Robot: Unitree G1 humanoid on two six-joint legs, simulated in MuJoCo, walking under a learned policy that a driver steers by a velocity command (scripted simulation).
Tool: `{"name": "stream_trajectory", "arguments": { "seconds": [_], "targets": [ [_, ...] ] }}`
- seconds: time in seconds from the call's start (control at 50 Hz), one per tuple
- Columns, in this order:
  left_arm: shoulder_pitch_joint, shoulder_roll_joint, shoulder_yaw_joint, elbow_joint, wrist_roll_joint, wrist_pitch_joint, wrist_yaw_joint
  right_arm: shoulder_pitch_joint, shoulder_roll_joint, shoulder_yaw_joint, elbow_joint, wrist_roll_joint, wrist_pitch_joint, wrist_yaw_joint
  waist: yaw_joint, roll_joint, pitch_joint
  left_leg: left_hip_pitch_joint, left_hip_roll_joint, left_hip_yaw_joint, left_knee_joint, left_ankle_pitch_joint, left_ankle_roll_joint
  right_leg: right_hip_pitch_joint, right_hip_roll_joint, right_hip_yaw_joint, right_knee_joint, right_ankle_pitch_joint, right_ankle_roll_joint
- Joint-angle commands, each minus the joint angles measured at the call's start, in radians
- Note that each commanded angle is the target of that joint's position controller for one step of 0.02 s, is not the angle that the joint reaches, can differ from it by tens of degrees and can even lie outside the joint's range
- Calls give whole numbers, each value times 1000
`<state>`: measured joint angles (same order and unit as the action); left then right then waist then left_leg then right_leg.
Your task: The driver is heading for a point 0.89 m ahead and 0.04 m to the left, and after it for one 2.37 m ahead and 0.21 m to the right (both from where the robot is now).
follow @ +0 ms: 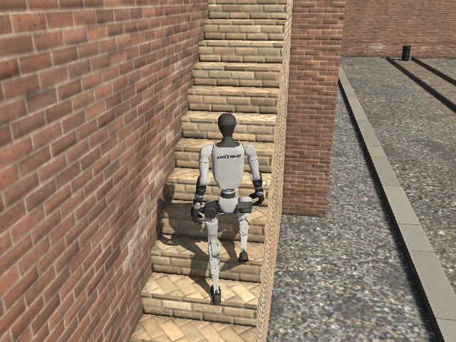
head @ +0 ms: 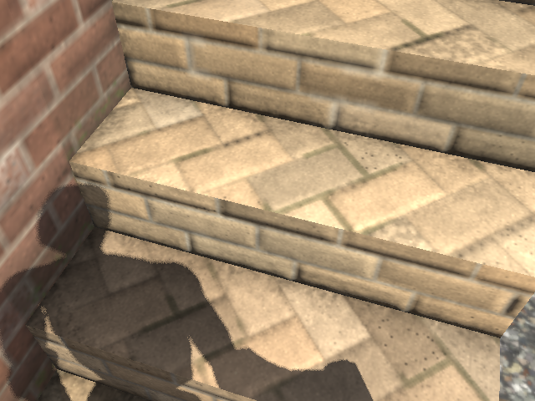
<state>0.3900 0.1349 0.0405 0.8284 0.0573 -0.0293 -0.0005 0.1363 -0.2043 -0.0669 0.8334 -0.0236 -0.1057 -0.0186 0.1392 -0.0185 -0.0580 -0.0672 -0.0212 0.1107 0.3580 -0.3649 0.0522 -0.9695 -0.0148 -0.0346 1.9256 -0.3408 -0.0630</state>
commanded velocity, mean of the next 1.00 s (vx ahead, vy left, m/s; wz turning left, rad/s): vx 0.50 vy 0.00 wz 0.31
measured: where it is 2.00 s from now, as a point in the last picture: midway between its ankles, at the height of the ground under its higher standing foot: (397, 168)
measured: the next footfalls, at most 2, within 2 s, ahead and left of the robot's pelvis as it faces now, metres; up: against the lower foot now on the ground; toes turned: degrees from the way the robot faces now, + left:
right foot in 0.24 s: -0.04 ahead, -0.11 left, +0.06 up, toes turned -18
left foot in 0.56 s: +0.23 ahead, +0.00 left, +0.24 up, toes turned -11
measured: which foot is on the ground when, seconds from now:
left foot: down 0.00-0.22, up 0.24-0.54, down 0.56-0.68, up 0.70-0.96, down 0.98-1.00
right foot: down 0.00-0.14, up 0.16-0.22, down 0.24-0.42, up 0.44-0.72, down 0.74-0.98, up 1.00-1.00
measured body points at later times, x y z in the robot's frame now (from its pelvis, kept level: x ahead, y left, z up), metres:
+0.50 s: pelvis +0.25 -0.07 +0.10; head +0.24 -0.07 +0.55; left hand +0.45 +0.17 +0.00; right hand +0.23 -0.36 -0.01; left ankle +0.23 +0.00 -0.46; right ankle -0.02 -0.10 -0.53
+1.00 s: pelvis +0.45 -0.12 +0.26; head +0.44 -0.14 +0.71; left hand +0.48 +0.17 +0.14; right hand +0.51 -0.39 +0.14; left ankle +0.46 -0.08 -0.25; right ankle +0.20 -0.18 -0.42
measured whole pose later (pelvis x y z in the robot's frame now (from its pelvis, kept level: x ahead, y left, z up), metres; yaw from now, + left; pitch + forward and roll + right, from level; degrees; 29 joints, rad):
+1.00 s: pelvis +0.45 -0.12 +0.26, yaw +5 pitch +3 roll +5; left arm 0.38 0.31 0.07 1.11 -0.05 -0.18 -0.04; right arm 0.29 -0.23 -0.03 0.74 -0.03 -0.02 -0.06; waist -0.24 -0.04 -0.10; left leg -0.95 -0.16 0.23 1.73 -0.44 0.16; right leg 0.09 -0.08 -0.23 0.55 0.58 0.09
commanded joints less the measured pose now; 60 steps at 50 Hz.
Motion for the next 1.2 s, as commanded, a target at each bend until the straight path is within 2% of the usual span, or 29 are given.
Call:
{"name": "stream_trajectory", "arguments": {
  "seconds": [0.02,0.14,0.18,0.22,0.24,0.26,0.32,0.38,0.44,0.48,0.5,0.52,0.54,0.62,0.66,0.72,0.74,0.76,0.78,0.8,0.88,0.92,0.98,1.0,1.02,1.06,1.08,1.12,1.2],
  "targets": [
    [-252,81,8,-193,21,-35,-16,302,-57,-24,78,-6,29,-15,-151,214,147,351,283,-252,-112,285,175,-586,-102,93,-59,-230,-46],
    [-624,70,-55,-385,26,-92,-61,516,-101,-48,108,-83,18,-85,-302,122,-26,765,345,-527,183,863,212,-783,-121,273,-265,-449,-43],
    [-520,87,-78,-361,-21,-141,-78,257,-88,-49,7,-82,42,-69,-145,-37,-194,425,181,-324,419,1399,119,-20,-69,224,-1060,-249,-39],
    [-114,137,-1,-146,-124,-122,-69,90,-214,-78,-116,-23,37,-47,16,-306,-246,-163,-21,-261,790,743,45,1140,-99,53,-2070,882,6],
    [-76,193,23,-68,-46,-94,-36,119,-236,-94,-108,33,13,-19,-37,-400,-17,-724,-189,-179,1282,-113,5,1424,-184,19,-2065,1178,-29],
    [-128,369,54,-41,-17,-85,-12,275,-223,-96,-116,119,22,-2,-146,-416,-294,-1219,-52,-96,1664,-87,-35,1855,-449,128,-1450,1687,-131],
    [-214,205,14,-52,4,-91,0,159,-169,-64,-83,86,16,-57,-146,-185,-32,-1530,-62,-113,2037,-274,30,1699,-286,-118,-1651,1397,18],
    [-449,269,20,-52,-35,-132,-12,211,-138,-32,-174,31,72,-46,-409,-77,170,-960,-155,-46,1512,-346,85,910,-107,-393,-1940,1386,123],
    [-842,441,88,-161,-78,-181,23,958,-169,-56,15,26,147,-64,-843,-75,-196,123,-195,116,1226,75,-5,397,-145,-353,-1566,2227,43],
    [-625,361,92,-238,-192,-216,-31,802,-324,-93,49,-43,120,-87,-699,206,51,-220,-384,285,319,252,158,783,177,-370,-768,2696,353],
    [-561,353,108,-275,-192,-200,-18,718,-215,-75,53,-64,77,-87,-671,554,79,-40,-164,10,-23,500,325,440,268,-117,249,1289,325],
    [-325,312,102,-339,-138,-131,-53,353,-216,-80,1,-11,56,-146,-327,769,-123,410,163,-942,246,782,530,-195,303,426,507,-75,287],
    [-532,251,51,-388,-34,-114,-103,426,-44,-60,-35,76,48,-191,-394,284,-86,75,34,-985,364,474,396,1,81,584,26,-6,168],
    [-913,90,-8,-413,-15,-102,-152,720,110,8,107,36,29,-342,-570,12,15,23,-48,-693,413,809,265,-168,147,392,-184,-555,208],
    [-749,36,-46,-387,-21,-116,-147,462,31,6,17,-2,35,-318,-375,-191,5,-201,-55,-571,332,954,217,72,61,214,-680,-494,162],
    [-42,64,-29,-86,-125,-131,-52,89,-200,-87,-62,18,-8,-132,73,-673,-168,-963,-302,-96,1191,-130,-45,1583,-194,193,-1982,1326,31],
    [-31,174,-8,2,-60,-63,-18,116,-238,-114,-56,-32,-4,-112,21,-473,203,-1032,-378,-86,1747,-447,18,1327,-316,103,-2428,1263,-39],
    [-118,303,17,88,-9,-39,9,341,-107,-73,-69,11,12,-74,-299,-334,197,-1317,-321,-139,2097,-558,40,1551,-302,-65,-1800,2323,149],
    [-69,296,19,66,4,-23,26,359,-85,-37,-120,88,3,-57,-313,-49,-35,-1638,-186,-104,1992,-558,59,1980,-372,-46,-1345,2476,233],
    [-15,246,9,64,-15,-21,34,302,-61,-7,-117,74,6,-42,-276,106,-167,-1792,-169,-69,1998,-544,60,2105,-339,-66,-1338,2130,217],
    [-210,267,33,62,-19,-123,-44,154,55,69,-176,14,7,-10,-285,-31,-111,-1310,-109,112,1814,-281,30,1244,-159,-270,-1592,1551,196],
    [-408,362,60,21,-66,-200,-24,231,-38,49,-200,-43,63,-17,-476,-78,-107,-547,-125,177,1378,-138,59,661,-159,-315,-1745,2069,146],
    [-495,395,64,19,-147,-245,-44,660,-238,-20,-18,-9,119,-67,-674,45,-139,12,-153,81,952,19,96,492,-247,-151,-1271,2426,148],
    [-308,376,69,57,-148,-212,-76,516,-331,-56,4,15,132,-90,-553,424,-101,-8,-104,-154,649,170,238,348,3,-96,-647,1644,207],
    [-198,311,53,47,-46,-182,-114,378,-263,-38,15,24,112,-107,-392,642,-96,-148,38,-429,320,218,388,282,182,-2,-154,238,218],
    [-153,183,20,-1,-6,-147,-102,279,-95,3,-28,-22,53,-86,-301,32,-78,-171,101,-550,458,-31,375,61,167,296,56,62,81],
    [-456,137,-17,-93,32,-150,-87,554,-22,23,115,5,34,-93,-462,-17,29,-299,-36,-460,555,157,274,77,147,240,-177,-99,77],
    [-473,103,-21,-109,3,-177,-61,575,-116,1,146,-39,-5,-126,-436,-126,35,32,29,-459,471,439,259,-197,155,283,-194,-332,118],
    [-317,86,-83,-169,-53,-147,-80,230,-77,10,35,-10,-26,-125,-185,-37,-73,-150,11,-252,137,949,221,386,21,-34,-1120,-215,94]
  ]
}}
